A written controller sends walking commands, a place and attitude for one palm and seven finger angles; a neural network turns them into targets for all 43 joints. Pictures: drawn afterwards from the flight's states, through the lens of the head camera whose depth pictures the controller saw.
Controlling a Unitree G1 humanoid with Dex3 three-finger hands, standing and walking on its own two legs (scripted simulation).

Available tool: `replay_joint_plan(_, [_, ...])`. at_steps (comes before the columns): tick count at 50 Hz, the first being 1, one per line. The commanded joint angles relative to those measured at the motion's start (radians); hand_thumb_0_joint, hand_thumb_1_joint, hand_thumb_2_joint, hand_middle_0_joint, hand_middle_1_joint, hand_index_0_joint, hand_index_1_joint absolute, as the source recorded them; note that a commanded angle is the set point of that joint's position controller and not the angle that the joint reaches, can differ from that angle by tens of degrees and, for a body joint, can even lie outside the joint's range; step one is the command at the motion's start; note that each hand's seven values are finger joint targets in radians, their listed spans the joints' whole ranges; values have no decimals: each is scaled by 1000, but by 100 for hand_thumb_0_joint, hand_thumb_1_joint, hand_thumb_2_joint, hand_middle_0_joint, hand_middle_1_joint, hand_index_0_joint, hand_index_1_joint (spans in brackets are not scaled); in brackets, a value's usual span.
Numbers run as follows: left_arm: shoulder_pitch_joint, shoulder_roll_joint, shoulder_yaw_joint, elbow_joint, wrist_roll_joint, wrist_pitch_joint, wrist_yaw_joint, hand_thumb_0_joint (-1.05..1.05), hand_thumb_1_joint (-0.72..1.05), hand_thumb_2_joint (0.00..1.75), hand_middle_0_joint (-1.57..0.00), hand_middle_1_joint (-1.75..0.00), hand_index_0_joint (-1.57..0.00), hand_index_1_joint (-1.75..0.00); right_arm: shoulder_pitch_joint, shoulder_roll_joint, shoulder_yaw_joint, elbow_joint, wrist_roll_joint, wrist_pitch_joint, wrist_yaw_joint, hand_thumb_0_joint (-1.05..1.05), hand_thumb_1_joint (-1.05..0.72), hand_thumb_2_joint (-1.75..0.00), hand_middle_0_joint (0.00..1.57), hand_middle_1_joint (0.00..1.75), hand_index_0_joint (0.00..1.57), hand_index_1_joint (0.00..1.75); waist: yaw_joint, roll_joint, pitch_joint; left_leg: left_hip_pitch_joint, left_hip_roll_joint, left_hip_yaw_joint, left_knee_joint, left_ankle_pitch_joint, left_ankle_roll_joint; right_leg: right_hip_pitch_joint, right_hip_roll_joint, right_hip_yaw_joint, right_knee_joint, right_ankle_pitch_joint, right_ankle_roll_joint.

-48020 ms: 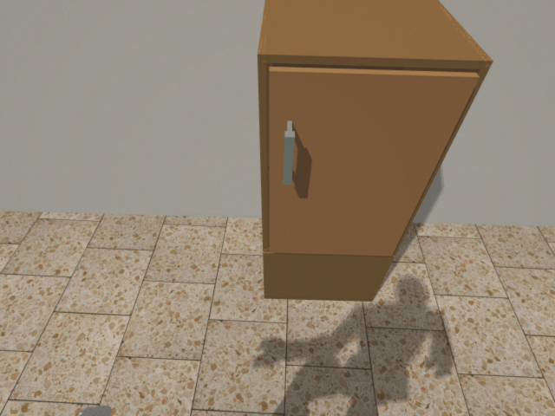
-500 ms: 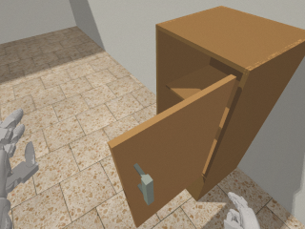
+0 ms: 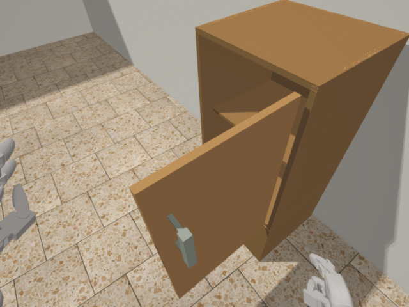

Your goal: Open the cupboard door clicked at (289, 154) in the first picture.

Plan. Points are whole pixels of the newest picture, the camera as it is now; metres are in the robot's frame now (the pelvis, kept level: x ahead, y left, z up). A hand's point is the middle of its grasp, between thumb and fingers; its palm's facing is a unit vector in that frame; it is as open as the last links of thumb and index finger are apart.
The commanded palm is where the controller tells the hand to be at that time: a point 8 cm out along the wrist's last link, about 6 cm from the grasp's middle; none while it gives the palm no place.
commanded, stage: step back with the hand held close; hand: left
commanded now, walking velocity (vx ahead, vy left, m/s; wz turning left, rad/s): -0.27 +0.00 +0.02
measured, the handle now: (182, 241) +0.24 +0.08 +0.01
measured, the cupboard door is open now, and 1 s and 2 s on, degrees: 91 91 91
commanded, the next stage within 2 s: stop stepping back and stand still in 0.94 s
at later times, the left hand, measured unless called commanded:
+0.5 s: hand out of the picture +0.12 +0.30 +0.15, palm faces +0.40 -0.77 -0.50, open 7.4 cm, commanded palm +0.07 +0.33 +0.17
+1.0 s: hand out of the picture +0.02 +0.34 +0.17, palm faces +0.50 -0.76 -0.41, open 7.4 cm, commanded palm -0.04 +0.36 +0.17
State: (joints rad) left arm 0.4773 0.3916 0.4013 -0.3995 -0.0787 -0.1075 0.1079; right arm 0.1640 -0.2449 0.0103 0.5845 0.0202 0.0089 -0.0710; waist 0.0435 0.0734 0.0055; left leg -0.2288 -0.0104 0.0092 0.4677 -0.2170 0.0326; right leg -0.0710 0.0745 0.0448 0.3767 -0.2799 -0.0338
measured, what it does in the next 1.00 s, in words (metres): walks backwards: left foot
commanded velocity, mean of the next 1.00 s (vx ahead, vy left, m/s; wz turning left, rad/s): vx -0.32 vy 0.00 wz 0.01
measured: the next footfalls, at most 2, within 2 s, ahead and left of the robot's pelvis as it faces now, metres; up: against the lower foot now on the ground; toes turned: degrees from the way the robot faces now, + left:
left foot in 0.84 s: -0.01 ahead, +0.13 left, +0.00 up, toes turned +4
right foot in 1.20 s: -0.32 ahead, -0.04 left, +0.00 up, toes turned -4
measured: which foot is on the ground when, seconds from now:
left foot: down 0.00-0.72, up 0.74-0.82, down 0.84-1.00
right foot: down 0.00-0.84, up 0.86-1.00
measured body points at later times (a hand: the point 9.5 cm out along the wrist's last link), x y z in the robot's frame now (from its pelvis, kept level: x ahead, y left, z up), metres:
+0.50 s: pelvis -0.07 +0.03 -0.01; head -0.06 +0.04 +0.44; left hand +0.10 +0.34 +0.18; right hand +0.10 -0.21 -0.09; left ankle +0.02 +0.10 -0.74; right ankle -0.05 -0.10 -0.74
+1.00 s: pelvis -0.17 +0.06 -0.01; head -0.15 +0.10 +0.44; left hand -0.01 +0.38 +0.19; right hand +0.01 -0.17 -0.08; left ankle -0.05 +0.13 -0.74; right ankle -0.21 -0.09 -0.66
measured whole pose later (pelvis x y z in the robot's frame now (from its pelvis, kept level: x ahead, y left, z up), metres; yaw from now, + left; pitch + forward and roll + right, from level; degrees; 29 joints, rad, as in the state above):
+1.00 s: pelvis -0.17 +0.06 -0.01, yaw +2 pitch +0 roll -5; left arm 0.50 0.44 0.48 -0.55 -0.05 -0.21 0.17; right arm 0.18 -0.17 -0.02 0.64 -0.02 -0.09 -0.04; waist 0.01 0.00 0.05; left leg -0.44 0.03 0.03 0.52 -0.08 0.09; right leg -0.43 0.12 0.05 1.10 -0.46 0.02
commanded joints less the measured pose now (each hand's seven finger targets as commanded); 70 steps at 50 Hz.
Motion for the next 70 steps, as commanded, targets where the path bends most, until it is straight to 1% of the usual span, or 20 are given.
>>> replay_joint_plan(1, [26,176,75,-191,8,-56,14,0,90,90,-20,-30,-20,-30,-96,-107,-58,-182,6,-11,-2,0,-90,-90,20,30,20,30,-28,-81,-135,204,64,-26,-9,355,31,-146,-118,50,-34,507,81])
replay_joint_plan(12, [113,249,170,-304,-4,-94,40,0,90,90,-20,-30,-20,-30,-87,-103,-67,-217,10,2,-7,0,-90,-90,20,30,20,30,-29,1,-181,76,97,-62,-48,327,25,-95,-92,53,48,384,50])
replay_joint_plan(20, [97,216,160,-268,19,-120,51,0,90,90,-20,-30,-20,-30,-74,-119,-70,-208,6,-48,-14,0,-90,-90,20,30,20,30,-41,25,-71,-259,141,-155,-180,-270,60,-24,-61,74,103,89,41])
replay_joint_plan(28, [7,207,166,-335,49,-151,57,0,90,90,-20,-30,-20,-30,-57,-120,-73,-191,-11,-105,-17,0,-90,-90,20,30,20,30,-37,92,-73,-415,192,-240,-266,-496,78,37,-13,27,242,-29,28])
replay_joint_plan(32, [67,218,184,-337,36,-152,58,0,90,90,-20,-30,-20,-30,-45,-103,-77,-182,-12,-115,-6,0,-90,-90,20,30,20,30,-43,-8,-85,-313,121,-153,-113,-411,44,-108,-73,139,108,-116,-12])
replay_joint_plan(35, [53,191,137,-311,31,-148,67,0,90,90,-20,-30,-20,-30,-14,-92,-85,-146,-18,-97,13,0,-90,-90,20,30,20,30,-64,-181,-45,-97,25,-64,237,-237,-22,-454,-257,361,-129,-291,-107])
replay_joint_plan(37, [18,196,119,-307,36,-146,79,0,90,90,-20,-30,-20,-30,-5,-81,-86,-125,-14,-78,23,0,-90,-90,20,30,20,30,-79,-251,-66,-16,3,-39,439,-155,-34,-530,-345,364,-164,-205,-133])
replay_joint_plan(40, [-55,228,134,-342,47,-151,89,0,90,90,-20,-30,-20,-30,-28,-77,-70,-129,-16,-76,9,0,-90,-90,20,30,20,30,-78,-164,-10,14,30,-49,111,-137,-23,-492,-239,199,-26,-68,-52])
replay_joint_plan(42, [-68,247,177,-401,51,-180,91,0,90,90,-20,-30,-20,-30,-63,-131,-76,-149,-23,-101,-12,0,-90,-90,20,30,20,30,-54,211,-20,-211,265,-337,-226,-192,85,-317,-20,27,340,-78,47])
replay_joint_plan(44, [0,271,229,-353,43,-194,85,0,90,90,-20,-30,-20,-30,-58,-81,-85,-132,-28,-137,-7,0,-90,-90,20,30,20,30,-60,200,-128,-372,397,-434,-363,-427,142,-149,43,49,806,-204,52])
replay_joint_plan(47, [9,196,174,-372,27,-178,79,0,90,90,-20,-30,-20,-30,-67,-89,-96,-94,-37,-156,24,0,-90,-90,20,30,20,30,-49,41,-107,-210,335,-286,-260,-251,133,-313,16,38,827,-196,51])
replay_joint_plan(56, [81,220,146,-400,-9,-136,59,0,90,90,-20,-30,-20,-30,-40,-57,-53,-95,-35,-166,43,0,-90,-90,20,30,20,30,-26,238,-209,57,152,-84,-358,-237,-94,-52,68,-169,19,-265,-12])
replay_joint_plan(58, [133,265,183,-405,-4,-131,47,0,90,90,-20,-30,-20,-30,-7,-55,-51,-97,-33,-137,45,0,-90,-90,20,30,20,30,-31,53,-179,124,32,66,-69,-70,-101,-112,-57,-55,-237,-94,-30])
replay_joint_plan(60, [135,311,237,-432,-20,-135,60,0,90,90,-20,-30,-20,-30,-30,-46,-34,-100,-43,-107,45,0,-90,-90,20,30,20,30,-35,-131,-188,90,14,39,280,-33,-53,-245,-297,92,-219,101,-103])
replay_joint_plan(61, [143,325,258,-385,-16,-131,66,0,90,90,-20,-30,-20,-30,-27,-47,-26,-116,-40,-117,43,0,-90,-90,20,30,20,30,-28,-110,-213,4,34,47,335,-40,-44,-143,-317,53,-170,233,-124])
replay_joint_plan(62, [120,200,159,-293,-25,-98,45,0,90,90,-20,-30,-20,-30,-6,-60,-63,-107,2,-119,37,0,-90,-90,20,30,20,30,-42,-330,-123,-112,-3,-4,371,-37,-47,-148,-282,138,-136,188,-103])
replay_joint_plan(66, [-84,222,139,-264,6,-99,60,0,90,90,-20,-30,-20,-30,-51,-87,-46,-88,7,-136,7,0,-90,-90,20,30,20,30,-82,-54,4,70,19,10,47,64,6,-191,-205,26,70,316,-37])
replay_joint_plan(68, [-175,218,114,-304,14,-108,68,0,90,90,-20,-30,-20,-30,-36,-118,-57,-95,6,-155,-7,0,-90,-90,20,30,20,30,-78,124,-57,215,154,-240,-65,112,97,-276,-68,-49,314,112,58])
replay_joint_plan(69, [-156,251,135,-306,14,-123,67,0,90,90,-20,-30,-20,-30,-50,-96,-46,-86,-9,-179,-5,0,-90,-90,20,30,20,30,-72,249,-88,204,252,-479,-258,-165,115,-345,-22,-32,480,-226,47])
replay_joint_plan(70, [-144,233,119,-340,21,-125,69,0,90,90,-20,-30,-20,-30,-49,-71,-40,-88,-21,-193,1,0,-90,-90,20,30,20,30,-62,147,-73,52,286,-576,-388,-440,82,-268,-10,7,565,-280,18])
